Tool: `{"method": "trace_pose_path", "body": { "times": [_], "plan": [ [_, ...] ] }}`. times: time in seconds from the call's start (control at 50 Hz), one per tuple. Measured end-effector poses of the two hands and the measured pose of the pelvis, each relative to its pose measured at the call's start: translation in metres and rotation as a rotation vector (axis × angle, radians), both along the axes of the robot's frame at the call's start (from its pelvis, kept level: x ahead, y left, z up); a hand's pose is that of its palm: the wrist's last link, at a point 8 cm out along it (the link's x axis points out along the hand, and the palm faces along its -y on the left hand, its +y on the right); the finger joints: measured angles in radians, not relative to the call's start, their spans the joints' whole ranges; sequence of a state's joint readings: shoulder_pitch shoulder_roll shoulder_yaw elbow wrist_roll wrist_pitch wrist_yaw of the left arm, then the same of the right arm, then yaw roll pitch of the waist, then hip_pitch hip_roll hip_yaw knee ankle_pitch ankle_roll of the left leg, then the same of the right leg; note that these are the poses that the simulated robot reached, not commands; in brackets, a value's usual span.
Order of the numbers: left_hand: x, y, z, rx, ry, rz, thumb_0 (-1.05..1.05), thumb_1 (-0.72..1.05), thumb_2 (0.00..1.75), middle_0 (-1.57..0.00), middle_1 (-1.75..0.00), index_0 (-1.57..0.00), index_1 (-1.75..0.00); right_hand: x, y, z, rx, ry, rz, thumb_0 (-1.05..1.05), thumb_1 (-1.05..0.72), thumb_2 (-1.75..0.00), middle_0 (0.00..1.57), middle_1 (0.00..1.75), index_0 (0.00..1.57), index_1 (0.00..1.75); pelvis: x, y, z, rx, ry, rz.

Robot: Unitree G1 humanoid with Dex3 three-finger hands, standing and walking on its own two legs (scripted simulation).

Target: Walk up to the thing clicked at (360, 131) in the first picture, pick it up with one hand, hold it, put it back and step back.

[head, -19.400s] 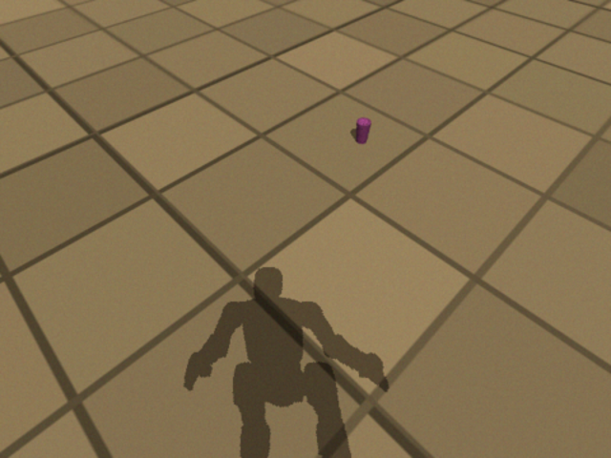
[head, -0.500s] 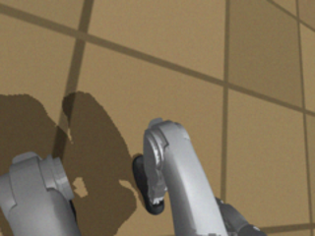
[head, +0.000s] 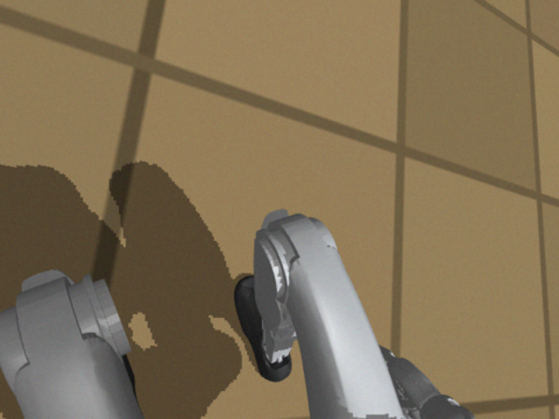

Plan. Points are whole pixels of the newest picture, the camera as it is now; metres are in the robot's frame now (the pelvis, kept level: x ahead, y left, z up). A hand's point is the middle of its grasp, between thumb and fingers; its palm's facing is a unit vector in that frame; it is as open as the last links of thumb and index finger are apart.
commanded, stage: close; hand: left
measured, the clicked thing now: out of the picture +0.45 +0.33 -0.24
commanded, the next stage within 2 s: settle in 1.38 s
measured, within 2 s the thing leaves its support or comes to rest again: neither
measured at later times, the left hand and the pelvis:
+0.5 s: hand out of the picture +0.44 +0.38 -0.21, palm faces -0.45 -0.15 -0.88, open 6.3 cm; pelvis +0.00 +0.00 +0.00, yaw +0 degrees
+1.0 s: hand out of the picture +0.45 +0.38 -0.21, palm faces -0.42 -0.14 -0.90, open 5.9 cm; pelvis +0.00 +0.00 +0.00, yaw +0 degrees
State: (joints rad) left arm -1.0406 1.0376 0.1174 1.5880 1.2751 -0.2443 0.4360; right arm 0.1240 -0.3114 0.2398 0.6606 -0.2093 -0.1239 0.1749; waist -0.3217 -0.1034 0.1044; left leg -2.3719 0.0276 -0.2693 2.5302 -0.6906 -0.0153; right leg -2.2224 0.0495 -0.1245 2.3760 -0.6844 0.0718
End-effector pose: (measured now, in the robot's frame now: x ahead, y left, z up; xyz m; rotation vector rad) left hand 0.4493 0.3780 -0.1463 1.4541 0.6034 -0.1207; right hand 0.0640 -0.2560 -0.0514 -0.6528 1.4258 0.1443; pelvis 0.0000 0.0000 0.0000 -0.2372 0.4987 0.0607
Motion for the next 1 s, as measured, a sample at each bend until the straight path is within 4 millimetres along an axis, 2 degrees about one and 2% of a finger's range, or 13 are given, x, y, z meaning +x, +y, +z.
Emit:
{"method": "trace_pose_path", "body": {
  "times": [0.26, 0.44, 0.84, 1.0],
  "plan": [
    [0.006, -0.004, -0.001, 0.002, 0.003, 0.021, 0.03, 0.52, 0.6, -0.66, -1.05, -0.8, -0.9, -0.008, -0.002, 0.0, -0.001, 0.014, -0.013, 0.0, -0.91, -0.9, 0.2, 0.3, 0.21, 0.3, -0.001, -0.001, -0.001, 0.001, -0.001, -0.004],
    [0.003, 0.0, -0.002, -0.003, 0.014, 0.02, 0.02, 0.48, 0.52, -0.61, -0.98, -0.76, -0.82, -0.014, -0.002, 0.0, -0.003, 0.039, -0.02, 0.0, -0.9, -0.89, 0.2, 0.3, 0.21, 0.3, 0.0, -0.001, 0.0, 0.0, -0.001, -0.004],
    [-0.002, 0.001, -0.004, -0.01, -0.007, -0.011, 0.02, 0.51, 0.51, -0.66, -0.93, -0.8, -0.78, 0.005, 0.002, -0.001, -0.011, -0.003, 0.021, 0.0, -0.9, -0.89, 0.2, 0.3, 0.21, 0.3, 0.0, 0.001, -0.002, -0.007, -0.012, -0.004],
    [0.002, 0.0, -0.003, 0.0, -0.01, -0.002, 0.02, 0.53, 0.48, -0.67, -0.91, -0.82, -0.76, 0.001, 0.004, -0.002, -0.001, -0.007, 0.018, 0.0, -0.9, -0.89, 0.2, 0.3, 0.21, 0.3, -0.001, 0.001, -0.003, -0.006, -0.011, -0.004]
  ]
}}
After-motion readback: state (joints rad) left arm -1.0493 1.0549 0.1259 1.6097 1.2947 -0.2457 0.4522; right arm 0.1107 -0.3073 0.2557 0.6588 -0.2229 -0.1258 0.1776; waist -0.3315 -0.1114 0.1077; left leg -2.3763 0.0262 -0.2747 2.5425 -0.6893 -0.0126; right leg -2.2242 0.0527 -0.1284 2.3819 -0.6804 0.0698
